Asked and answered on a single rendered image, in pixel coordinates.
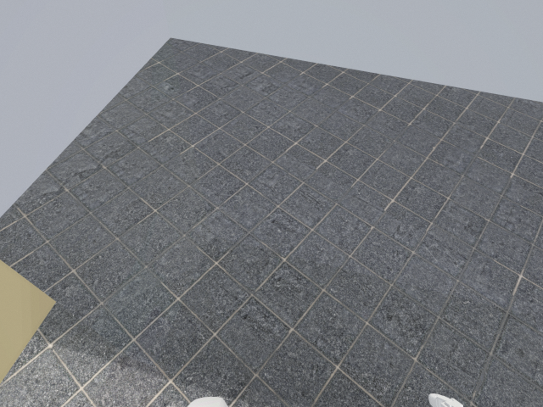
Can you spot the cabinet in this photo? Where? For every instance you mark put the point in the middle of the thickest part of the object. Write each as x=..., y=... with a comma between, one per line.
x=23, y=308

